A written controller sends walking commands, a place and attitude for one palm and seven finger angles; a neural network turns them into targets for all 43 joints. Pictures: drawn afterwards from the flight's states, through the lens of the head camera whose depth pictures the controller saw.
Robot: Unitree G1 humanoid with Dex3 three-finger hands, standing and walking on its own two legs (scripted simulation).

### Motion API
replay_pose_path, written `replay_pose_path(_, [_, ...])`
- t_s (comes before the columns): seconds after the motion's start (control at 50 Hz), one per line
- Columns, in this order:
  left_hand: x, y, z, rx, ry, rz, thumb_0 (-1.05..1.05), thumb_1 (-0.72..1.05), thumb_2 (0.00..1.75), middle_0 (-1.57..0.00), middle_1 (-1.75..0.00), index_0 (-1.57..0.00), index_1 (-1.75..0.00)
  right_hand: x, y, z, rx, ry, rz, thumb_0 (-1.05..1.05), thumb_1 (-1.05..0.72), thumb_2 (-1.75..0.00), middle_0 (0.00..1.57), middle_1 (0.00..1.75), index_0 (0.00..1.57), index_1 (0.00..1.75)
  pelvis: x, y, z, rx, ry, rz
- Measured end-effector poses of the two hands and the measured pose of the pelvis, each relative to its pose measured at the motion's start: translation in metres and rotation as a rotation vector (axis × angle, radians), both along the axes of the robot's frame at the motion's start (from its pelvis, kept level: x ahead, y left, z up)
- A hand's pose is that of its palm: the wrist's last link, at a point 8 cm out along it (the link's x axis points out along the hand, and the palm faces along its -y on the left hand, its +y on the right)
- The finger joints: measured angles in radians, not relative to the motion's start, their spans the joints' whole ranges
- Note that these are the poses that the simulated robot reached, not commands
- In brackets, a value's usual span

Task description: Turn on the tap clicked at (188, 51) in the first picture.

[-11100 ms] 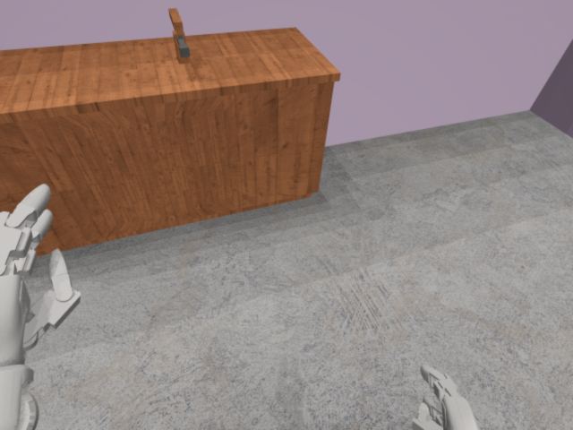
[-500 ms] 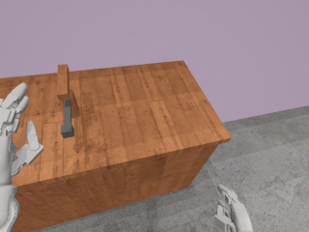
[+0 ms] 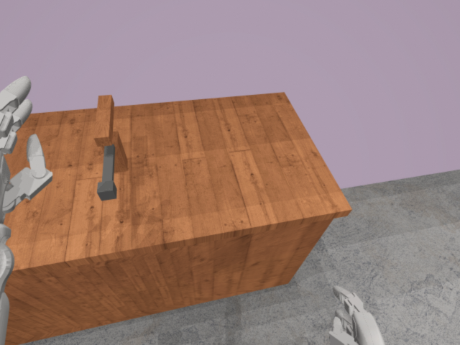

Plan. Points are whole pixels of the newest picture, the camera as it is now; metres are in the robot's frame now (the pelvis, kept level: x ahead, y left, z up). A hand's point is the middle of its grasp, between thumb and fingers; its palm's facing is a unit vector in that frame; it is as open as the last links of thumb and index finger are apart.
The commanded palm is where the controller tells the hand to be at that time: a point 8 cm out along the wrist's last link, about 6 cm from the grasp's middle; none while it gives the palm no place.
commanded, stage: turn the palm inward beside the body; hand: left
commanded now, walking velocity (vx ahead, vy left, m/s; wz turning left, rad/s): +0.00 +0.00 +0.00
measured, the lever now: (107, 190) +0.36 +0.29 +0.02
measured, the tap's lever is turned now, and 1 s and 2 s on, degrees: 0 0 0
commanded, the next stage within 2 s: none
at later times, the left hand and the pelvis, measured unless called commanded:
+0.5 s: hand (88, 234) +0.21 +0.21 +0.15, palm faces +0.44 -0.84 -0.32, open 7.4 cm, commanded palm +0.15 +0.25 +0.16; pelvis -0.01 -0.06 -0.02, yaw +2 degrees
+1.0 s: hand (103, 247) +0.20 +0.20 +0.13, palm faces +0.44 -0.87 -0.22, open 7.4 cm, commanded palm +0.15 +0.24 +0.14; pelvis +0.02 -0.06 -0.02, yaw +2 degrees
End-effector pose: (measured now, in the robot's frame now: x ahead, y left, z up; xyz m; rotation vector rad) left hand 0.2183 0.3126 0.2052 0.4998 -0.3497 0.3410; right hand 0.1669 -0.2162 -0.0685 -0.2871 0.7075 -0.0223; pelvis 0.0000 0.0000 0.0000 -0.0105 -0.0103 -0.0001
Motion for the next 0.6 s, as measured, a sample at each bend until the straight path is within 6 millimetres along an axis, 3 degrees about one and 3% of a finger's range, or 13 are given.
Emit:
replay_pose_path(0.06, [-0.004,-0.003,-0.002,-0.113,0.048,0.020,0.01,0.89,0.90,-0.21,-0.30,-0.21,-0.30,0.002,-0.005,0.000,0.047,-0.033,-0.012,0.01,-0.90,-0.90,0.20,0.30,0.21,0.30,0.002,-0.004,0.000,0.004,-0.011,-0.021])
replay_pose_path(0.14, [-0.023,-0.033,-0.035,-0.135,0.211,-0.002,0.01,0.89,0.90,-0.20,-0.30,-0.20,-0.30,0.007,-0.014,0.001,0.070,-0.090,-0.022,0.01,-0.90,-0.90,0.20,0.30,0.21,0.30,-0.002,-0.012,-0.003,0.009,-0.020,-0.022])
replay_pose_path(0.2, [-0.043,-0.048,-0.053,-0.143,0.229,0.006,0.01,0.89,0.90,-0.20,-0.30,-0.21,-0.30,0.010,-0.023,0.000,0.054,-0.114,-0.012,0.01,-0.90,-0.90,0.20,0.30,0.21,0.30,-0.007,-0.021,-0.007,0.011,-0.017,-0.009])
replay_pose_path(0.32, [-0.074,-0.047,-0.044,-0.126,0.052,0.137,0.01,0.88,0.90,-0.21,-0.30,-0.21,-0.30,0.013,-0.038,-0.012,0.029,-0.105,0.036,0.01,-0.90,-0.90,0.20,0.30,0.20,0.30,-0.015,-0.044,-0.016,0.005,-0.018,0.033])
replay_pose_path(0.42, [-0.067,-0.047,-0.042,-0.165,0.068,0.162,0.01,0.89,0.90,-0.21,-0.30,-0.21,-0.30,0.014,-0.048,-0.022,0.031,-0.093,0.042,0.01,-0.90,-0.90,0.20,0.30,0.20,0.30,-0.017,-0.057,-0.018,0.006,-0.028,0.052])
replay_pose_path(0.6, [-0.046,-0.076,-0.046,-0.176,0.154,0.082,0.01,0.89,0.90,-0.21,-0.30,-0.21,-0.30,0.020,-0.068,-0.024,0.069,-0.133,-0.039,0.01,-0.90,-0.90,0.20,0.30,0.20,0.30,0.000,-0.068,-0.017,0.013,-0.003,0.023])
